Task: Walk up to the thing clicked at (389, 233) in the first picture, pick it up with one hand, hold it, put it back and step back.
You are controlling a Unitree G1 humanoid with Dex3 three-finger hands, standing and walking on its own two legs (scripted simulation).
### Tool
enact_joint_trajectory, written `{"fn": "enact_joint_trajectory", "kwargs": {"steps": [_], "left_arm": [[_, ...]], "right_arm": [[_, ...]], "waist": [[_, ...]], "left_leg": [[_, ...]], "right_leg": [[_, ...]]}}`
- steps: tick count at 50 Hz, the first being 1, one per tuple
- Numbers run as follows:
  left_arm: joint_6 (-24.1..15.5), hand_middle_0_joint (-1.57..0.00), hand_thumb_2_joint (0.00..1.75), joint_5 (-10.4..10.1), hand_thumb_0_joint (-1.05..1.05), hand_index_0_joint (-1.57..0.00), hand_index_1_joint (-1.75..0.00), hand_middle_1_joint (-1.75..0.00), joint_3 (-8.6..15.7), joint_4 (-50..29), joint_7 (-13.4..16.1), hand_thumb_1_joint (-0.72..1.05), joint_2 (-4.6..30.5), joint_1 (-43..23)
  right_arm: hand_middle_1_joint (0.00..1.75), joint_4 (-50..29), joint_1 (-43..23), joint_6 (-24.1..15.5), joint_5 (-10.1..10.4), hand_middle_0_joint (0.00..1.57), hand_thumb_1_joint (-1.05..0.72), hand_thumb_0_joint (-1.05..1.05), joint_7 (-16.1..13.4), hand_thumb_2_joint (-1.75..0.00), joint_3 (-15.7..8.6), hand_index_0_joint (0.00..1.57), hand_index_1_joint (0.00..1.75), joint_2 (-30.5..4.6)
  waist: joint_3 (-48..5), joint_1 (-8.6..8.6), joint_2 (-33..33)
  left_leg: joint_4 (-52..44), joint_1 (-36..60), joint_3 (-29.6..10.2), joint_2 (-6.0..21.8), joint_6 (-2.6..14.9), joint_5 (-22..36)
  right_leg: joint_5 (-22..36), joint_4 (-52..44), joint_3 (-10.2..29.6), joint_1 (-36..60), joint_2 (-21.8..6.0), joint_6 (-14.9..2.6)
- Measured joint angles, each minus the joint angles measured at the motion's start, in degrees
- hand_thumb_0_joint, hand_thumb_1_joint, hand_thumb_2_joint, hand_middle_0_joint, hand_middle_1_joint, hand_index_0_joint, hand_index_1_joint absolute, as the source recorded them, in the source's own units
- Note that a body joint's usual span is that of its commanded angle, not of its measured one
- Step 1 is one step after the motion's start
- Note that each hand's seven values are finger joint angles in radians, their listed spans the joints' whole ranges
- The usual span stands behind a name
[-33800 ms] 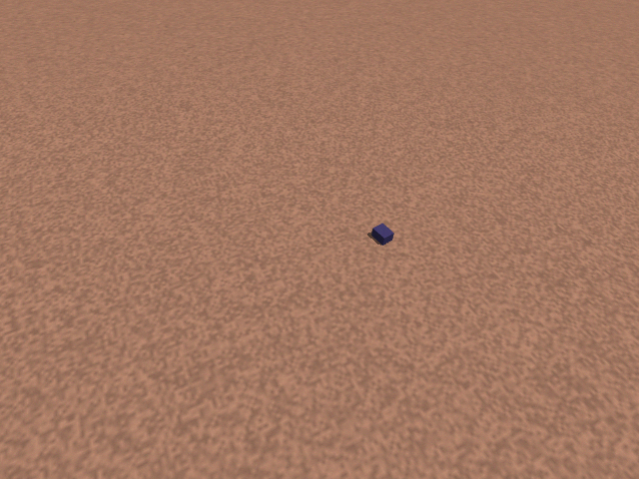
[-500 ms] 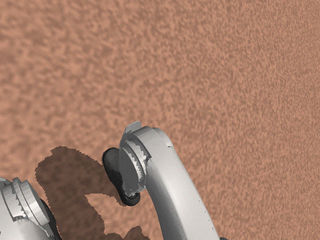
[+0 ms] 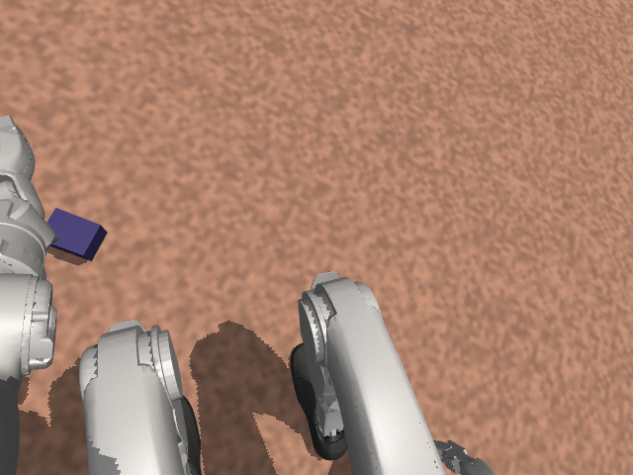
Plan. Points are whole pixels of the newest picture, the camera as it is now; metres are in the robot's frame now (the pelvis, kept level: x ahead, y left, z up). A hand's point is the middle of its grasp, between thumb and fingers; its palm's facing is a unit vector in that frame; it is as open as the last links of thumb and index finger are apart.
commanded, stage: withdraw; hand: left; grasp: from above
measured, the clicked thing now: (74, 235) +0.51 +0.26 -0.33
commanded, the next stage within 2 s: home in 0.10 s
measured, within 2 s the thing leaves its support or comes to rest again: neither
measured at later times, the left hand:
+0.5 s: hand (16, 243) +0.45 +0.27 -0.17, palm faces -0.46 -0.14 -0.88, open 12.0 cm
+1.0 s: hand out of the picture +0.31 +0.24 +0.06, palm faces -0.24 -0.74 -0.63, open 7.7 cm
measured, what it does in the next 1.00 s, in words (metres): rises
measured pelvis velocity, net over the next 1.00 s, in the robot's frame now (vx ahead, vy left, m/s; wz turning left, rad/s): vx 0.02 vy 0.00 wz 0.08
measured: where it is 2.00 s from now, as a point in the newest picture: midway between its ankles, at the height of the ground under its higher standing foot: (257, 451)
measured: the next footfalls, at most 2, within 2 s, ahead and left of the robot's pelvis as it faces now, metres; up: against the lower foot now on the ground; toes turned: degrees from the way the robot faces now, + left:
none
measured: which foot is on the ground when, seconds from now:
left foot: down 0.00-1.00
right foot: down 0.00-1.00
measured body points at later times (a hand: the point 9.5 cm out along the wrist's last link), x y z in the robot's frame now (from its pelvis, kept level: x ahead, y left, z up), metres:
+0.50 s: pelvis +0.00 +0.00 +0.00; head +0.25 +0.07 +0.36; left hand +0.47 +0.28 -0.12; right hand +0.05 -0.29 -0.10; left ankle +0.08 +0.12 -0.32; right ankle +0.12 -0.13 -0.32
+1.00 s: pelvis +0.02 +0.00 +0.16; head +0.17 +0.04 +0.58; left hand +0.32 +0.28 +0.10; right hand +0.23 -0.23 +0.06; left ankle +0.08 +0.12 -0.32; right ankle +0.12 -0.13 -0.32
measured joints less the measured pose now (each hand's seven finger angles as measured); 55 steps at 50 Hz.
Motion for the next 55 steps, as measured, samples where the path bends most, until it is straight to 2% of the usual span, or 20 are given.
{"fn": "enact_joint_trajectory", "kwargs": {"steps": [8,13,17,22,26,30,34,40,44,50,55], "left_arm": [[-11.1,-0.09,1.0,7.3,0.0,-0.09,-1.0,-1.01,1.1,-1.4,-1.2,-0.51,3.2,0.9],[-16.6,-0.1,0.99,10.2,0.0,-0.1,-0.98,-0.99,2.2,-6.1,-2.3,-0.49,5.6,4.6],[-20.1,-0.16,0.99,10.3,0.0,-0.16,-0.9,-0.91,2.8,-13.1,-3.6,-0.4,6.3,9.3],[-22.7,-0.23,0.98,7.8,0.0,-0.21,-0.8,-0.79,3.5,-24.0,-5.1,-0.24,4.9,16.9],[-22.8,-0.25,0.96,3.8,0.0,-0.23,-0.71,-0.7,3.0,-33.0,-6.1,-0.08,2.2,23.2],[-20.7,-0.25,0.94,-1.3,0.0,-0.23,-0.62,-0.61,1.6,-38.3,-7.0,0.09,-0.8,28.4],[-16.6,-0.24,0.91,-8.8,0.0,-0.23,-0.54,-0.53,-0.3,-41.8,-9.1,0.25,-3.2,33.5],[-12.1,-0.23,0.89,-20.4,0.0,-0.22,-0.43,-0.42,-1.8,-49.8,-13.6,0.51,-7.1,42.8],[-10.7,-0.22,0.89,-25.7,0.01,-0.22,-0.37,-0.37,-1.7,-56.7,-14.0,0.67,-10.5,49.3],[-7.2,-0.22,0.9,-32.3,0.01,-0.22,-0.32,-0.33,0.1,-64.9,-12.3,0.82,-14.5,57.5],[-2.0,-0.22,0.9,-40.2,0.01,-0.22,-0.31,-0.31,0.6,-70.9,-11.7,0.86,-16.7,64.4]], "right_arm": [[0.3,-2.8,0.7,3.2,-0.8,0.2,-0.91,0.0,-4.4,-0.89,0.3,0.2,0.3,-1.2],[0.3,-3.5,1.4,5.7,-1.3,0.2,-0.91,0.0,-6.2,-0.89,-0.2,0.2,0.3,-1.7],[0.3,-4.0,2.3,7.4,-1.5,0.2,-0.9,0.0,-7.0,-0.89,-1.6,0.2,0.3,-1.5],[0.3,-4.7,3.2,9.2,-0.9,0.2,-0.9,0.0,-7.6,-0.89,-4.3,0.2,0.3,-0.6],[0.3,-5.2,3.2,10.2,0.6,0.2,-0.9,0.0,-8.0,-0.89,-6.9,0.2,0.3,0.2],[0.3,-5.3,1.7,11.0,2.8,0.2,-0.9,0.0,-8.5,-0.89,-8.7,0.2,0.3,0.6],[0.3,-6.0,-1.0,11.0,4.5,0.2,-0.9,0.0,-8.9,-0.89,-8.8,0.2,0.3,0.7],[0.3,-8.3,-3.8,9.7,6.2,0.2,-0.91,0.0,-9.9,-0.89,-8.4,0.2,0.3,1.5],[0.3,-9.4,-4.6,8.8,7.2,0.2,-0.91,0.0,-11.0,-0.89,-8.2,0.2,0.3,2.2],[0.3,-10.3,-5.4,7.5,8.2,0.2,-0.91,0.0,-12.9,-0.89,-7.9,0.2,0.3,3.6],[0.3,-10.9,-4.7,6.2,8.6,0.2,-0.91,0.01,-14.6,-0.89,-7.7,0.2,0.3,4.7]], "waist": [[2.4,-0.17,-1.2],[4.1,0.56,-1.7],[4.8,1.95,-2.0],[3.2,4.39,-2.1],[-0.3,6.76,-1.5],[-4.8,9.13,-0.9],[-8.0,10.95,-0.1],[-9.6,12.99,0.0],[-10.3,13.96,-0.3],[-10.5,14.32,-0.2],[-10.4,14.2,0.2]], "left_leg": [[1.4,-2.1,-0.5,-0.3,-0.43,0.6],[3.0,-3.8,-1.3,-0.6,-0.54,0.6],[3.6,-4.5,-1.6,-0.9,-0.46,0.8],[2.5,-4.1,-1.5,-1.1,-0.22,0.7],[-0.3,-2.4,-0.7,-1.4,0.19,0.5],[-4.5,1.3,0.7,-1.2,0.81,0.1],[-9.7,6.7,1.7,-0.7,1.33,0.1],[-17.9,15.8,2.7,-0.2,1.37,0.8],[-23.0,21.1,2.8,-0.2,1.05,1.5],[-30.1,29.4,3.0,-0.2,0.47,2.3],[-37.0,37.7,3.1,0.1,0.09,3.0]], "right_leg": [[0.6,1.4,-0.3,-2.1,-0.1,-0.07],[0.7,2.4,-1.0,-3.3,-0.2,-0.01],[0.7,2.7,-1.3,-3.6,-0.3,0.14],[0.2,1.6,-1.3,-2.8,-0.7,0.18],[-0.6,-0.7,-0.8,-0.9,-1.1,0.18],[-1.2,-4.3,0.3,2.6,-1.4,0.57],[-1.2,-9.1,1.1,7.5,-1.2,0.88],[-0.4,-16.6,1.8,15.9,-1.1,0.76],[0.0,-21.2,1.8,21.1,-1.2,0.4],[0.5,-27.7,1.8,29.0,-1.3,-0.09],[1.0,-34.1,1.7,37.0,-1.2,-0.54]]}}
